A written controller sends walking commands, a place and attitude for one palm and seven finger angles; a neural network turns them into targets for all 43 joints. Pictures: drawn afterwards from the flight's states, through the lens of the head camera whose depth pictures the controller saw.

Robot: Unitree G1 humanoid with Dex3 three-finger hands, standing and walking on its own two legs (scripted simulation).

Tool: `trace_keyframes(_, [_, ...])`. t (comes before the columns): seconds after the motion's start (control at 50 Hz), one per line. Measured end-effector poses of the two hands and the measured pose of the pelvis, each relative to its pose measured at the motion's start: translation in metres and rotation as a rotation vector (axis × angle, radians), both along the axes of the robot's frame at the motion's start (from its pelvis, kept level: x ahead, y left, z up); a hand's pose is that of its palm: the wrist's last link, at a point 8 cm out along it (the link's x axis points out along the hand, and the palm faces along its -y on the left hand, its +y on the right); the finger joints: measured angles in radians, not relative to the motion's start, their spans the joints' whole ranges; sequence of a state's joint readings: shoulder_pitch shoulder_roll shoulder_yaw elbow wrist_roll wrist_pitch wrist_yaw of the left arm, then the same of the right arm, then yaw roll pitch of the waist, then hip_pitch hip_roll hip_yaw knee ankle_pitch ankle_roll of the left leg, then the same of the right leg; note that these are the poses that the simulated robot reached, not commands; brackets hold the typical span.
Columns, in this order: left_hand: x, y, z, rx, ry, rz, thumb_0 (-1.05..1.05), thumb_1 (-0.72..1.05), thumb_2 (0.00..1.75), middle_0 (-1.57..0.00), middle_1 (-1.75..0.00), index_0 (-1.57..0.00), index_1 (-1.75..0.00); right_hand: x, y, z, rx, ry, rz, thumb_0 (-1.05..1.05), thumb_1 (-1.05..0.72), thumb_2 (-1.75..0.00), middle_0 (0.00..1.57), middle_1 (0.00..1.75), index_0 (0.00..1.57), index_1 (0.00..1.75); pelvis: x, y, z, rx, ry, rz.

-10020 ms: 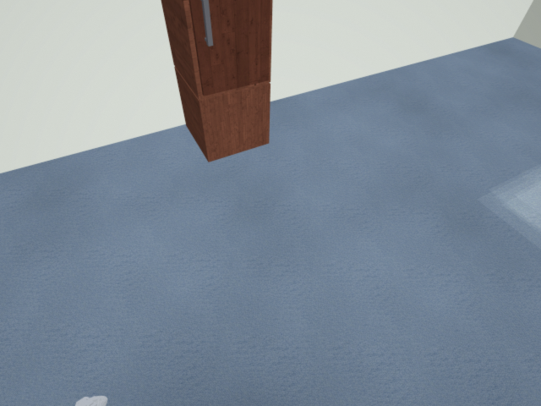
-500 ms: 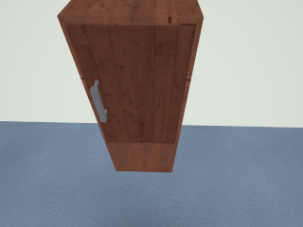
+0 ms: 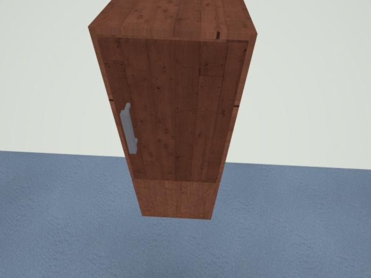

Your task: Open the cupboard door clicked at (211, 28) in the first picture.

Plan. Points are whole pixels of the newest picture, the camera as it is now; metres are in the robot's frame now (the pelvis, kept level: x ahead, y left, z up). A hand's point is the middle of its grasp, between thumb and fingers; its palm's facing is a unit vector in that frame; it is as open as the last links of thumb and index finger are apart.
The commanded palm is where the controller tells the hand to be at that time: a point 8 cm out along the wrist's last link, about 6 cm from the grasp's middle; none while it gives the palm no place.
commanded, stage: look again from close up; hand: left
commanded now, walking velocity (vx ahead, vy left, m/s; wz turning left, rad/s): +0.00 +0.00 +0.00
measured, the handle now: (130, 129) +0.53 +0.20 -0.02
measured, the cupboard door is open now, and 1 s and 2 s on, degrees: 0 0 0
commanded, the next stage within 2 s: raise the hand with hooked fingers in 0.52 s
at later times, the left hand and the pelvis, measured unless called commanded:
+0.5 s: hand out of the picture +0.00 +0.17 -0.18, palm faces +0.01 -0.99 -0.15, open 7.4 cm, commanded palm none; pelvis +0.01 +0.02 +0.00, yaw -1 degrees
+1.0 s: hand (112, 251) +0.19 +0.17 -0.06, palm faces -0.03 -1.00 +0.01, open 8.3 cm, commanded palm +0.15 +0.25 -0.05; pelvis +0.00 +0.00 -0.08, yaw +1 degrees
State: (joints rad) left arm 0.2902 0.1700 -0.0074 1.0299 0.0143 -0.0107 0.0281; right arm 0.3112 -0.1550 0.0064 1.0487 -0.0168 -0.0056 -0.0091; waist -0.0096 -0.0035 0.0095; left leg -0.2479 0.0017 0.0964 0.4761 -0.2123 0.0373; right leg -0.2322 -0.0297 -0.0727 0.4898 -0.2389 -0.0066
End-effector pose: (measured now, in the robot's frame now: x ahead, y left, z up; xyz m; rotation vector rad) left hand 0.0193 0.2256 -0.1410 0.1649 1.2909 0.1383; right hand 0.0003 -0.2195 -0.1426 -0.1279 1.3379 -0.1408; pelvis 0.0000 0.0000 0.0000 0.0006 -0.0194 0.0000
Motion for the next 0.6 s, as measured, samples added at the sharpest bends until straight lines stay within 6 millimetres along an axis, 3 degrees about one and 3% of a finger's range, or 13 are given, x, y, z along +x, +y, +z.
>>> trace_keyframes(0.26, [-0.021, -0.006, -0.007, -0.048, 0.082, 0.016, 0.01, 0.91, 0.9, -0.2, -0.3, -0.2, -0.3, 0.011, 0.005, 0.006, -0.023, 0.007, 0.001, 0.0, -0.91, -0.9, 0.2, 0.3, 0.2, 0.3, 0.007, 0.009, 0.003, -0.003, -0.003, -0.008])
trace_keyframes(0.6, [-0.016, 0.003, -0.007, -0.052, 0.097, 0.02, 0.01, 0.91, 0.9, -0.2, -0.3, -0.2, -0.3, 0.016, 0.015, 0.008, -0.03, 0.021, -0.007, 0.0, -0.92, -0.9, 0.2, 0.3, 0.2, 0.3, 0.016, 0.018, 0.005, -0.004, -0.005, -0.012])
